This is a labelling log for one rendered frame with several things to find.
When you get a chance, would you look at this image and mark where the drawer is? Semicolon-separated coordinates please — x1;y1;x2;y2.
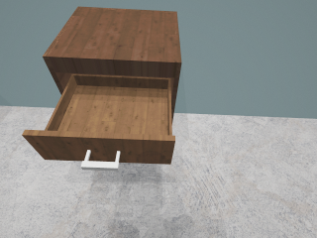
22;73;175;165

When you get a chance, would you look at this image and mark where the handle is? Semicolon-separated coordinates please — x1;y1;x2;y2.
81;150;121;172

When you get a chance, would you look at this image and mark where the cabinet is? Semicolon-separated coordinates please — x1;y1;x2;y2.
43;6;182;125

